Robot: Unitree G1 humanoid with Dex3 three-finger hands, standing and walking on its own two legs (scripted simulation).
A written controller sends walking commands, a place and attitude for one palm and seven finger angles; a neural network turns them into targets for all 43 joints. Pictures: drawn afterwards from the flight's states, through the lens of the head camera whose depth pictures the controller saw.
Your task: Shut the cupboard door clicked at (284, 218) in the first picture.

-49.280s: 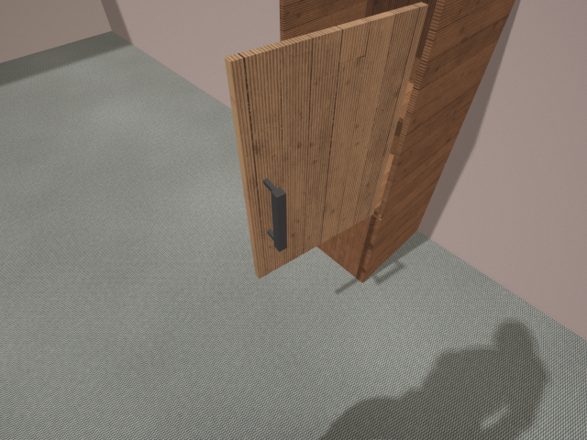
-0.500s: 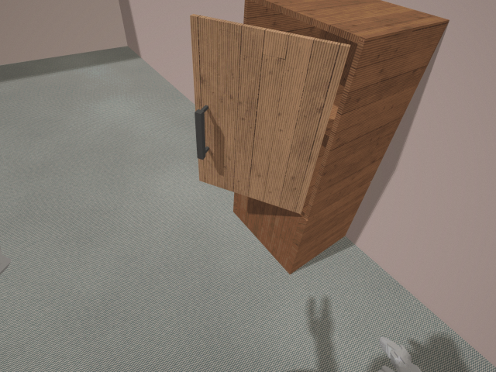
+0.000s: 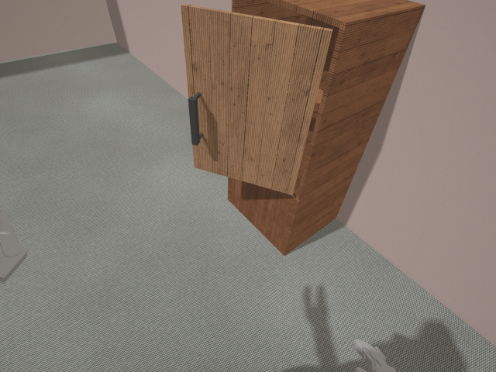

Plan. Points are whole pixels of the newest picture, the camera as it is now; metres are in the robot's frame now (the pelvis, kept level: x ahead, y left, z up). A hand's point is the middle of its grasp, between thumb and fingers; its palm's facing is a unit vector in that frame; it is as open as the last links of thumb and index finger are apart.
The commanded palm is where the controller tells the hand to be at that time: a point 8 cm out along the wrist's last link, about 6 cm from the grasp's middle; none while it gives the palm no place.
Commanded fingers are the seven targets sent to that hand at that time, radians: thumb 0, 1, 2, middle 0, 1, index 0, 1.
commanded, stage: stop stepping back and stand still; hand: left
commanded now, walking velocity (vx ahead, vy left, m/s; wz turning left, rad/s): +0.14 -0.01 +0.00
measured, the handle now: (197, 119) +0.92 +0.19 -0.09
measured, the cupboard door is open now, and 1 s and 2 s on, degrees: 32 32 32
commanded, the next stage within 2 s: let the arm hang, fingers relaxed in 0.64 s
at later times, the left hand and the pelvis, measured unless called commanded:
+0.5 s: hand (57, 225) +0.26 +0.26 +0.16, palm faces +0.42 -0.78 -0.46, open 7.4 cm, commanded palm +0.19 +0.30 +0.18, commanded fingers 0.00 0.90 0.90 -0.20 -0.30 -0.20 -0.30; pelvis +0.05 +0.00 +0.00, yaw -1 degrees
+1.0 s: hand out of the picture +0.14 +0.18 -0.14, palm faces -0.05 -0.97 -0.24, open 7.4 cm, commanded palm none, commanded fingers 0.00 0.90 0.90 -0.20 -0.30 -0.20 -0.30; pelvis +0.02 +0.00 -0.01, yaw +0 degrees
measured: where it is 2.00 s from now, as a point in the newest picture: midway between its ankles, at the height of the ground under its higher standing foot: outside the picture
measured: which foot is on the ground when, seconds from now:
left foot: down 0.00-1.00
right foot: up 0.00-0.08, down 0.10-1.00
